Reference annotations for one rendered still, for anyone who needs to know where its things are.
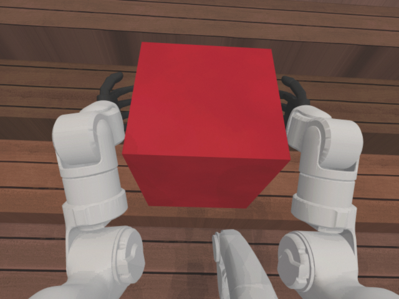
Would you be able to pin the left robot forearm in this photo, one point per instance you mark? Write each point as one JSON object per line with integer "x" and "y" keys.
{"x": 84, "y": 144}

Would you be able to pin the carton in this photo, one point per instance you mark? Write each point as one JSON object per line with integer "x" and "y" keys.
{"x": 205, "y": 126}

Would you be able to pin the right robot hand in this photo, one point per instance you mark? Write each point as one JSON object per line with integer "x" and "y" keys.
{"x": 293, "y": 101}

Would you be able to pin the right robot forearm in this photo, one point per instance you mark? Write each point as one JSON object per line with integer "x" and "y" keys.
{"x": 330, "y": 152}

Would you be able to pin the robot left upper arm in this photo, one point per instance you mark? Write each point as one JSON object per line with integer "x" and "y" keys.
{"x": 101, "y": 264}

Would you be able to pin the robot right upper arm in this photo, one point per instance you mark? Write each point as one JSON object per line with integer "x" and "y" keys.
{"x": 320, "y": 265}

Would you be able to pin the right robot thigh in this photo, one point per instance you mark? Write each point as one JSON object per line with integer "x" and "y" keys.
{"x": 245, "y": 274}

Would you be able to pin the right robot shin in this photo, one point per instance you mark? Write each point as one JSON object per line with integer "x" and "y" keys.
{"x": 222, "y": 281}

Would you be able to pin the left robot hand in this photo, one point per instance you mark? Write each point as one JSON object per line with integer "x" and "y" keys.
{"x": 108, "y": 95}

